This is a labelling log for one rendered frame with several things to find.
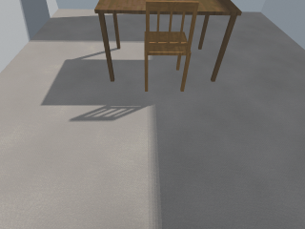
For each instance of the chair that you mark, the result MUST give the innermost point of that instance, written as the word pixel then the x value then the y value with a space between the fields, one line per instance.
pixel 169 42

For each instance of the table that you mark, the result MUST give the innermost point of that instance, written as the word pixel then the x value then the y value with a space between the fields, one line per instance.
pixel 205 7

